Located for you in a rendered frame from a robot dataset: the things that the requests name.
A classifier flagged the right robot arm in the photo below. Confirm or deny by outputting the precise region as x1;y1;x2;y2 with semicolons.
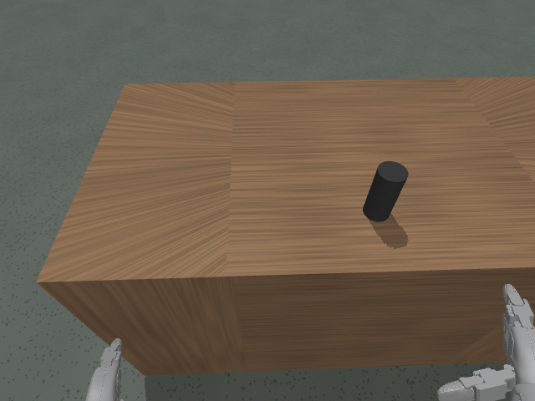
510;383;535;401

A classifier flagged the can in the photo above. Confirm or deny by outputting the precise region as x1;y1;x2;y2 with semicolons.
363;161;409;222

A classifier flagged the right robot hand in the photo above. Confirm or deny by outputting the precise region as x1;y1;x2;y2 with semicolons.
437;284;535;401

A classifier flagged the left robot hand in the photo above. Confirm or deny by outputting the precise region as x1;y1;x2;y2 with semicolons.
85;338;124;401

